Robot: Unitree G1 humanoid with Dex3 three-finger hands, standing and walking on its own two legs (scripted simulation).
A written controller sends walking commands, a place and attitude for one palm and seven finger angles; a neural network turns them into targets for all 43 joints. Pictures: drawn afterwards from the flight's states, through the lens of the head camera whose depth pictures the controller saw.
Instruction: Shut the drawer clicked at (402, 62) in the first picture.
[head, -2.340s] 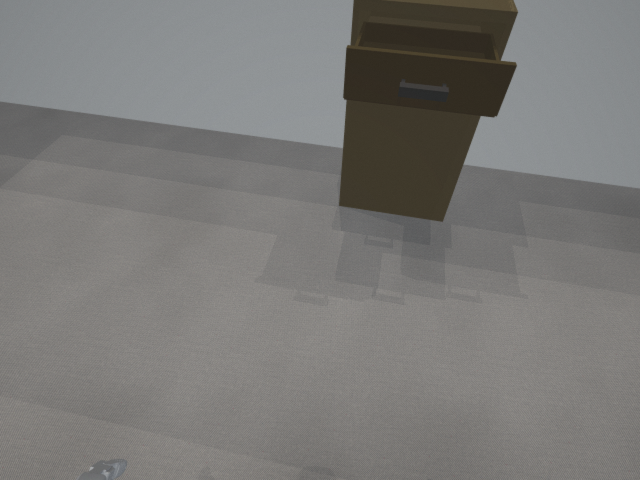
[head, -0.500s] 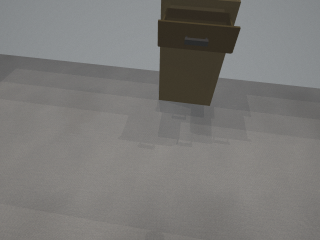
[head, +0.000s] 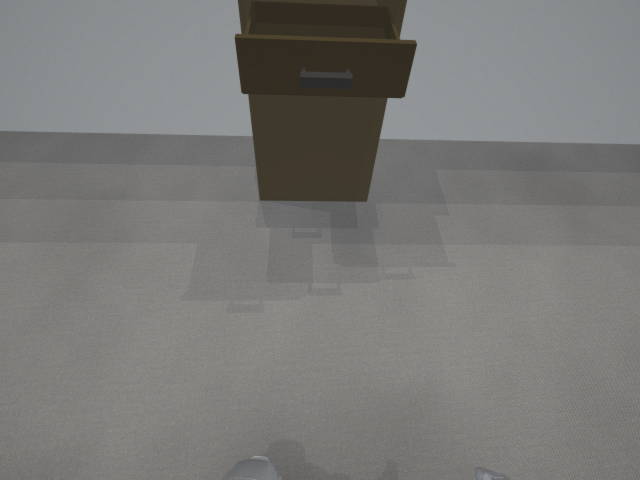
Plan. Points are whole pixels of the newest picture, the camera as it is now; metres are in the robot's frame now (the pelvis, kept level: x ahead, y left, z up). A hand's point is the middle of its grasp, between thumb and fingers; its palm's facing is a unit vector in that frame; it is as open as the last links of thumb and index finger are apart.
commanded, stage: walk to a spot facing it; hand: left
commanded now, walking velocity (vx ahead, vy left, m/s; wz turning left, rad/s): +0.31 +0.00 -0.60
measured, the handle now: (325, 75) +0.98 +0.11 -0.01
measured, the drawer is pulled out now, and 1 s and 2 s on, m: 0.28 0.28 0.28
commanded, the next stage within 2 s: turn to face it in 1.44 s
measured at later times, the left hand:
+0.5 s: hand (284, 305) +0.41 +0.12 -0.16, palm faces -0.42 -0.88 -0.20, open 7.4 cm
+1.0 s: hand (292, 273) +0.50 +0.11 -0.18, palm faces -0.44 -0.87 -0.23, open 7.3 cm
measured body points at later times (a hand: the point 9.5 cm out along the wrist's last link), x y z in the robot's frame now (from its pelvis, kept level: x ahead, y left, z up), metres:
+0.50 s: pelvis +0.18 +0.00 -0.01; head +0.23 -0.01 +0.43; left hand +0.44 +0.16 -0.14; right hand +0.00 -0.19 -0.15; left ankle +0.08 +0.13 -0.74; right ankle +0.27 -0.14 -0.71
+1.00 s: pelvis +0.38 -0.06 -0.01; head +0.40 -0.06 +0.44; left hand +0.52 +0.16 -0.16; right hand +0.38 -0.34 -0.12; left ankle +0.51 +0.00 -0.73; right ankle +0.28 -0.13 -0.74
